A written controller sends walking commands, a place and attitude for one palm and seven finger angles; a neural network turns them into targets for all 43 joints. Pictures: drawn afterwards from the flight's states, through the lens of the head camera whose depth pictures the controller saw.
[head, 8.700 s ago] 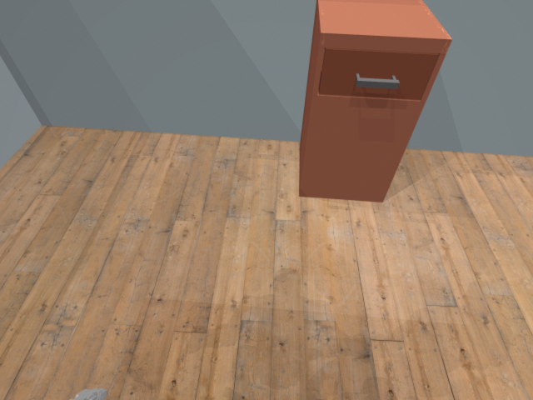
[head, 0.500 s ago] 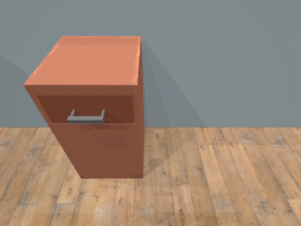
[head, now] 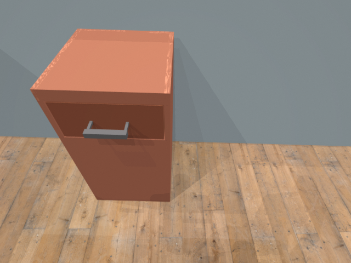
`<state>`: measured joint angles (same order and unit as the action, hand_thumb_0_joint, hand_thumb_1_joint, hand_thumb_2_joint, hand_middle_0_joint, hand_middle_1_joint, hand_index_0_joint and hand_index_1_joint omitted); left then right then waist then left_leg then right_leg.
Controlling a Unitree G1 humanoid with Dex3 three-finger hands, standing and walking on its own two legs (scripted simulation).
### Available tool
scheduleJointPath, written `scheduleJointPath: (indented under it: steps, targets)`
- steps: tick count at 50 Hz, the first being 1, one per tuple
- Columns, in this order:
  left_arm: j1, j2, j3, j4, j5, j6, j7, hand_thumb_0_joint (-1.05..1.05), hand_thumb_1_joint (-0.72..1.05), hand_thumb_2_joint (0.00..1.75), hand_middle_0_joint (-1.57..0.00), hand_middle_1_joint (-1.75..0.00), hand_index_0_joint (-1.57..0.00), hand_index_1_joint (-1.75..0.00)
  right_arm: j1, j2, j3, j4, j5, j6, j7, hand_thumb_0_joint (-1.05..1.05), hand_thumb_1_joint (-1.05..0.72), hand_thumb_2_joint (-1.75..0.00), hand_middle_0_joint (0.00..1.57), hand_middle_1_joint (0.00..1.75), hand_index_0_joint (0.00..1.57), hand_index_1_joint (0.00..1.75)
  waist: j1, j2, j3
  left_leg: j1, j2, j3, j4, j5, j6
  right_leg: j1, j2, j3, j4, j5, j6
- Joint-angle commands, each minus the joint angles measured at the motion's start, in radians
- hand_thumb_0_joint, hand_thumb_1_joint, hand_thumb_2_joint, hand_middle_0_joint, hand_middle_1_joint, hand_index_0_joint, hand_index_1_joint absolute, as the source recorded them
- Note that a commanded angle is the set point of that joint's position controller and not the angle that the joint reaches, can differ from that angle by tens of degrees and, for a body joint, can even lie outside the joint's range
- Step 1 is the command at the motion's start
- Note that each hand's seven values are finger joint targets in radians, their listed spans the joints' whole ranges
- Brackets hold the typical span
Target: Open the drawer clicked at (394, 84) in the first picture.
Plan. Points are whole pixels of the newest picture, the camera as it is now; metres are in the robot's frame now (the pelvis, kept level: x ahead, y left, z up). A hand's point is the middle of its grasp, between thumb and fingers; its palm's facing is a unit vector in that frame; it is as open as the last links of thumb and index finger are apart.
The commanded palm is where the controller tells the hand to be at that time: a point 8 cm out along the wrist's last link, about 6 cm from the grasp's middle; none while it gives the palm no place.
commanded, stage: shuffle to correct the standing spot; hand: left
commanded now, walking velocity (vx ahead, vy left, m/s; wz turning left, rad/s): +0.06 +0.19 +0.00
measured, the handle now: (107, 129) +0.54 +0.28 -0.08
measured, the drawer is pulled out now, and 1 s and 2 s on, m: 0.00 0.00 0.00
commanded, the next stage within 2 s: come to a stop and stand still in 0.06 s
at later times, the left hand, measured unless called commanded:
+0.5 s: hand out of the picture +0.09 +0.19 -0.17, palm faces +0.03 -0.98 -0.21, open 7.3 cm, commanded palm none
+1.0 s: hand out of the picture +0.01 +0.17 -0.16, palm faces -0.01 -0.98 -0.18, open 7.4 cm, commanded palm none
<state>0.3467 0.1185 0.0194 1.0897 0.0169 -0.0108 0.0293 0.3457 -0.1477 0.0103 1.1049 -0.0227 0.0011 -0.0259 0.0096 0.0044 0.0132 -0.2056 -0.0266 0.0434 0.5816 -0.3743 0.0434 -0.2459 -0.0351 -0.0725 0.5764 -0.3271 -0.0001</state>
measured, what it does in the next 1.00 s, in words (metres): steps on the spot: right foot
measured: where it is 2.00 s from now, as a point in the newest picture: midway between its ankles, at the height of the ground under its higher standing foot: outside the picture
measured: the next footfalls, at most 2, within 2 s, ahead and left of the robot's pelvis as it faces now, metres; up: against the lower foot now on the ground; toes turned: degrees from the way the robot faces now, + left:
right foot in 0.32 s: +0.07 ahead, -0.09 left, +0.00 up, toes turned -6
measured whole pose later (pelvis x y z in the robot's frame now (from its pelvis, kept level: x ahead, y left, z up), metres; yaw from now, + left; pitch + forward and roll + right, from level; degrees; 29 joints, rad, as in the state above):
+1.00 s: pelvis +0.02 +0.01 +0.01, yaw -1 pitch -1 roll +0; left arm 0.32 0.12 -0.04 1.12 0.00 -0.01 0.03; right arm 0.33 -0.15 0.04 1.09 -0.02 -0.02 -0.03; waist 0.00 0.04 0.02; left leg -0.10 -0.04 0.09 0.46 -0.35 0.07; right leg -0.23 0.00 -0.09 0.51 -0.26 -0.04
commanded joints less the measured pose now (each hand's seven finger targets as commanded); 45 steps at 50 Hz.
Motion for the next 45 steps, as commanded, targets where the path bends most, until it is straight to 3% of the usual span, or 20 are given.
scheduleJointPath:
  steps: [1, 3, 4, 6, 13, 15, 16, 17, 18, 19, 21, 24, 26, 30, 31, 32, 33, 35, 39, 45]
  targets:
    - [0.033, 0.164, 0.054, -0.057, 0.006, -0.002, 0.019, 0.0, 0.9, 0.9, -0.2, -0.3, -0.2, -0.3, 0.082, -0.054, -0.016, -0.046, 0.004, -0.016, 0.002, 0.0, -0.9, -0.9, 0.2, 0.3, 0.2, 0.3, -0.013, -0.038, 0.083, -0.056, 0.058, -0.029, -0.133, 0.138, -0.011, -0.013, -0.203, 0.206, -0.11, 0.149, -0.128]
    - [0.0, 0.108, 0.041, -0.078, 0.008, 0.011, 0.014, 0.0, 0.9, 0.9, -0.2, -0.3, -0.2, -0.3, 0.126, -0.121, -0.026, -0.039, -0.002, -0.021, -0.003, 0.0, -0.9, -0.9, 0.2, 0.3, 0.2, 0.3, -0.025, 0.2, 0.066, 0.049, 0.205, -0.214, -0.217, 0.442, 0.071, -0.12, -0.037, 0.0, 0.121, -0.004, -0.049]
    - [-0.024, 0.086, 0.03, -0.092, 0.009, 0.012, 0.016, 0.0, 0.9, 0.9, -0.2, -0.3, -0.2, -0.3, 0.137, -0.13, -0.03, -0.042, 0.0, -0.019, -0.009, 0.0, -0.9, -0.9, 0.2, 0.3, 0.2, 0.3, -0.031, 0.233, 0.071, 0.119, 0.26, -0.272, -0.241, 0.605, 0.135, -0.228, 0.001, -0.022, 0.229, -0.198, -0.028]
    - [-0.057, 0.08, 0.029, -0.106, 0.005, 0.009, 0.014, 0.0, 0.9, 0.9, -0.2, -0.3, -0.2, -0.3, 0.117, -0.122, -0.028, -0.064, -0.001, -0.019, -0.013, 0.0, -0.9, -0.9, 0.2, 0.3, 0.2, 0.3, -0.026, 0.137, 0.064, 0.158, 0.286, -0.272, -0.209, 0.752, 0.204, -0.287, -0.031, 0.009, 0.337, -0.261, -0.034]
    - [-0.019, 0.057, 0.022, -0.087, -0.001, 0.003, 0.013, 0.0, 0.9, 0.9, -0.2, -0.3, -0.2, -0.3, 0.038, -0.123, -0.029, -0.083, 0.007, -0.033, -0.022, 0.0, -0.9, -0.9, 0.2, 0.3, 0.2, 0.3, 0.022, 0.03, 0.01, 0.116, 0.226, -0.159, -0.159, 0.985, 0.128, -0.044, -0.02, 0.001, 0.042, 0.013, -0.02]
    - [0.043, 0.094, 0.024, -0.066, -0.001, -0.009, 0.02, 0.0, 0.9, 0.9, -0.2, -0.3, -0.2, -0.3, 0.028, -0.105, -0.029, -0.077, 0.015, -0.037, -0.022, 0.0, -0.9, -0.9, 0.2, 0.3, 0.2, 0.3, 0.045, -0.013, -0.026, 0.067, 0.172, -0.129, -0.085, 0.874, 0.056, 0.104, -0.058, 0.079, -0.098, 0.28, -0.041]
    - [0.07, 0.13, 0.027, -0.054, -0.001, -0.016, 0.023, 0.0, 0.9, 0.9, -0.2, -0.3, -0.2, -0.3, 0.037, -0.092, -0.028, -0.079, 0.018, -0.036, -0.022, 0.0, -0.9, -0.9, 0.2, 0.3, 0.2, 0.3, 0.034, -0.063, -0.048, -0.023, 0.116, -0.092, -0.038, 0.662, 0.011, 0.187, -0.154, 0.196, -0.061, 0.545, -0.093]
    - [0.055, 0.151, 0.027, -0.055, -0.004, -0.018, 0.021, 0.0, 0.9, 0.9, -0.2, -0.3, -0.2, -0.3, 0.047, -0.078, -0.031, -0.077, 0.019, -0.029, -0.021, 0.0, -0.9, -0.9, 0.2, 0.3, 0.2, 0.3, 0.009, -0.095, -0.047, -0.055, 0.071, -0.07, -0.031, 0.385, -0.019, 0.175, -0.236, 0.242, -0.043, 0.704, -0.149]
    - [0.031, 0.165, 0.027, -0.056, -0.006, -0.019, 0.021, 0.0, 0.9, 0.9, -0.2, -0.3, -0.2, -0.3, 0.054, -0.056, -0.026, -0.065, 0.017, -0.017, -0.017, 0.0, -0.9, -0.9, 0.2, 0.3, 0.2, 0.3, 0.0, -0.205, -0.049, -0.071, 0.05, -0.048, -0.02, 0.169, -0.028, 0.171, -0.271, 0.258, -0.08, 0.731, -0.178]
    - [0.003, 0.158, 0.023, -0.06, -0.004, -0.017, 0.021, 0.0, 0.9, 0.9, -0.2, -0.3, -0.2, -0.3, 0.044, -0.043, -0.024, -0.057, 0.016, -0.011, -0.014, 0.0, -0.9, -0.9, 0.2, 0.3, 0.2, 0.3, -0.007, -0.237, -0.022, -0.061, 0.046, -0.037, -0.037, 0.042, -0.03, 0.126, -0.28, 0.251, -0.116, 0.694, -0.184]
    - [-0.068, 0.134, 0.015, -0.079, -0.003, -0.01, 0.022, 0.0, 0.9, 0.9, -0.2, -0.3, -0.2, -0.3, 0.069, -0.025, -0.016, -0.026, 0.012, -0.009, -0.01, 0.0, -0.9, -0.9, 0.2, 0.3, 0.2, 0.3, -0.033, -0.186, 0.023, 0.002, 0.072, -0.05, -0.161, 0.13, -0.024, 0.046, -0.208, 0.174, -0.121, 0.503, -0.137]
    - [-0.07, 0.087, 0.006, -0.079, -0.012, 0.001, 0.02, 0.0, 0.9, 0.9, -0.2, -0.3, -0.2, -0.3, 0.068, -0.067, -0.011, 0.001, 0.002, -0.034, -0.021, 0.0, -0.9, -0.9, 0.2, 0.3, 0.2, 0.3, -0.008, 0.042, 0.024, 0.063, 0.167, -0.141, -0.236, 0.66, 0.007, 0.056, -0.068, 0.077, -0.046, 0.334, -0.06]
    - [-0.056, 0.087, 0.006, -0.068, -0.01, 0.007, 0.022, 0.0, 0.9, 0.9, -0.2, -0.3, -0.2, -0.3, 0.052, -0.071, -0.008, 0.008, 0.006, -0.038, -0.027, 0.0, -0.9, -0.9, 0.2, 0.3, 0.2, 0.3, 0.004, 0.096, 0.034, 0.093, 0.182, -0.139, -0.233, 0.77, 0.02, 0.047, -0.047, 0.067, -0.065, 0.219, -0.049]
    - [-0.041, 0.087, 0.004, -0.043, -0.01, 0.004, 0.015, 0.0, 0.9, 0.9, -0.2, -0.3, -0.2, -0.3, 0.056, -0.068, -0.005, 0.01, 0.007, -0.035, -0.031, 0.0, -0.9, -0.9, 0.2, 0.3, 0.2, 0.3, 0.0, 0.033, 0.028, 0.079, 0.166, -0.107, -0.236, 0.608, 0.015, 0.091, -0.06, 0.081, -0.113, 0.276, -0.056]
    - [0.053, 0.136, 0.0, 0.002, -0.002, -0.017, 0.051, 0.0, 0.9, 0.9, -0.2, -0.3, -0.2, -0.3, -0.055, -0.142, -0.018, -0.073, 0.028, -0.039, -0.015, 0.0, -0.9, -0.9, 0.2, 0.3, 0.2, 0.3, 0.04, -0.008, 0.096, -0.021, 0.184, -0.073, -0.05, 0.739, -0.01, 0.044, -0.102, 0.099, -0.131, 0.522, -0.035]
    - [0.034, 0.151, 0.0, -0.035, -0.007, -0.025, 0.045, 0.0, 0.9, 0.9, -0.2, -0.3, -0.2, -0.3, -0.004, -0.095, -0.011, -0.099, 0.015, -0.033, -0.01, 0.0, -0.9, -0.9, 0.2, 0.3, 0.2, 0.3, 0.002, 0.012, 0.025, -0.047, 0.112, -0.076, -0.085, 0.346, -0.027, 0.099, -0.142, 0.168, -0.122, 0.432, -0.083]
    - [-0.019, 0.137, -0.014, -0.047, -0.012, -0.029, 0.036, 0.0, 0.9, 0.9, -0.2, -0.3, -0.2, -0.3, 0.026, -0.069, -0.006, -0.092, 0.01, -0.028, -0.008, 0.0, -0.9, -0.9, 0.2, 0.3, 0.2, 0.3, -0.028, 0.029, 0.009, -0.04, 0.109, -0.078, -0.14, 0.15, -0.025, 0.064, -0.159, 0.181, -0.124, 0.342, -0.097]
    - [-0.047, 0.139, -0.018, -0.065, -0.015, -0.028, 0.019, 0.0, 0.9, 0.9, -0.2, -0.3, -0.2, -0.3, 0.075, -0.077, -0.002, -0.087, 0.002, -0.031, -0.003, 0.0, -0.9, -0.9, 0.2, 0.3, 0.2, 0.3, -0.031, 0.12, -0.052, -0.01, 0.136, -0.095, -0.181, 0.233, 0.003, 0.084, -0.094, 0.122, -0.084, 0.233, -0.088]
    - [-0.025, 0.107, -0.033, -0.036, -0.015, -0.022, 0.012, 0.0, 0.9, 0.9, -0.2, -0.3, -0.2, -0.3, 0.058, -0.097, 0.004, -0.085, 0.008, -0.034, -0.011, 0.0, -0.9, -0.9, 0.2, 0.3, 0.2, 0.3, -0.02, -0.016, 0.023, -0.011, 0.144, -0.103, -0.197, 0.304, 0.014, 0.074, -0.076, 0.109, -0.105, 0.249, -0.076]
    - [-0.017, 0.103, -0.035, -0.013, -0.014, -0.015, 0.008, 0.0, 0.9, 0.9, -0.2, -0.3, -0.2, -0.3, 0.068, -0.093, 0.015, -0.045, 0.009, -0.029, -0.008, 0.0, -0.9, -0.9, 0.2, 0.3, 0.2, 0.3, -0.021, 0.004, 0.11, -0.044, 0.135, -0.107, -0.259, 0.155, 0.018, 0.044, -0.067, 0.122, -0.142, 0.153, -0.073]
